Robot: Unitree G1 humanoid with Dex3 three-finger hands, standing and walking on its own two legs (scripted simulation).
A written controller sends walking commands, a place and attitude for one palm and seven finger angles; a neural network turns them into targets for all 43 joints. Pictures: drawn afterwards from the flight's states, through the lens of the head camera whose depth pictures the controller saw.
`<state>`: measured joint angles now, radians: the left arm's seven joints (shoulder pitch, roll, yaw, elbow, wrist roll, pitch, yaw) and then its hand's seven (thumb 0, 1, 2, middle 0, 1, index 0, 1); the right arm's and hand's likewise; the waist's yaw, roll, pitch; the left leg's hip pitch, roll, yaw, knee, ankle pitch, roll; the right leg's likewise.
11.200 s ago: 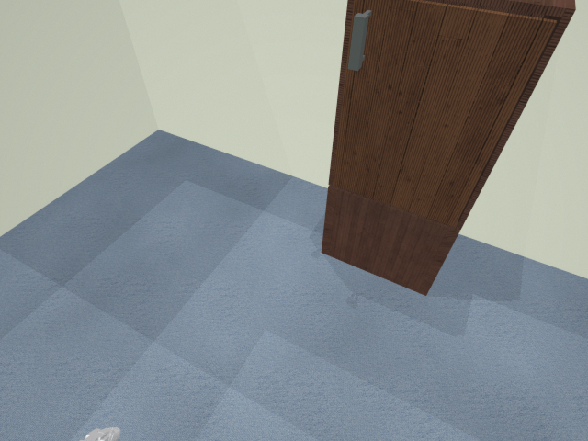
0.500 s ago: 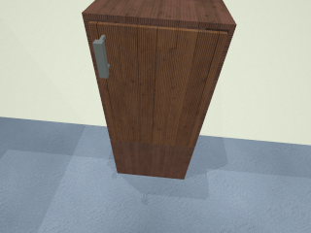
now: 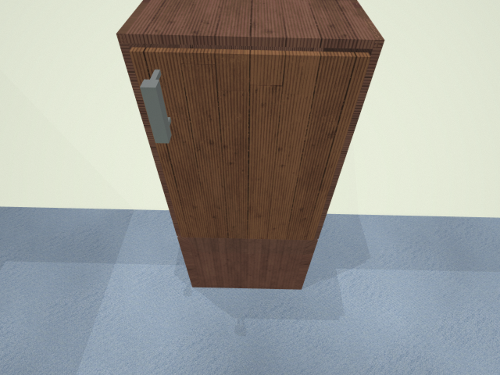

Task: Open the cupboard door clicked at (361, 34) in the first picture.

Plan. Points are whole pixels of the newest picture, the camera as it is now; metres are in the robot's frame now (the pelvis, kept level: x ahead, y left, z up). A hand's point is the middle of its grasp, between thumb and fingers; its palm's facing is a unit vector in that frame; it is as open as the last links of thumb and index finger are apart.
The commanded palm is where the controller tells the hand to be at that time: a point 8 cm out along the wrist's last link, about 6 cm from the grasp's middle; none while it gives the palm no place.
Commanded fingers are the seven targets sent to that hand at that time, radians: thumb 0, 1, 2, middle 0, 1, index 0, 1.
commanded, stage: come to a stop and stand still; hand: left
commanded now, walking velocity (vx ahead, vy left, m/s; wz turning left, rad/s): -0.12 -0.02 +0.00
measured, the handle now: (159, 106) +0.55 +0.19 +0.15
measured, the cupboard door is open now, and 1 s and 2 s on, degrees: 0 0 0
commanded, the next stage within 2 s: look again from close up in 1.02 s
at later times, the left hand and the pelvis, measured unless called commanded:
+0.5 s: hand out of the picture -0.02 +0.11 -0.18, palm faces +0.05 -0.98 -0.18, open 7.3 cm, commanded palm none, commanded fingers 0.00 0.90 0.90 -0.20 -0.30 -0.20 -0.30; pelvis -0.02 -0.05 +0.00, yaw +0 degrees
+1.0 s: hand out of the picture -0.04 +0.09 -0.18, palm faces +0.08 -0.99 -0.14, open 7.4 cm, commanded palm none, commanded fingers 0.00 0.90 0.90 -0.20 -0.30 -0.20 -0.30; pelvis -0.01 -0.06 +0.00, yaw +1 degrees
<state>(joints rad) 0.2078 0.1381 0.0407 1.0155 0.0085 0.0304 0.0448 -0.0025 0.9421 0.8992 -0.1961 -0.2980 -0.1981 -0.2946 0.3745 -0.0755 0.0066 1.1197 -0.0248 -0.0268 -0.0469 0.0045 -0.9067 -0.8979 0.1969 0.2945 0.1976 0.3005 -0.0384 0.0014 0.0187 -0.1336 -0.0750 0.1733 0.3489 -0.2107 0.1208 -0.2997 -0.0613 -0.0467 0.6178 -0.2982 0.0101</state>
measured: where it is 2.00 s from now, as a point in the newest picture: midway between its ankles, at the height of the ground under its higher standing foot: outside the picture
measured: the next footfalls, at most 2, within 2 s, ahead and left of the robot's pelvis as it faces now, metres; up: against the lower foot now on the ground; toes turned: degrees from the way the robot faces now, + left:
right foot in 0.04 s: +0.06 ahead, -0.14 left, +0.00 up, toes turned -2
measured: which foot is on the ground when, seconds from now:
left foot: down 0.00-1.00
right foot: up 0.00-0.02, down 0.04-1.00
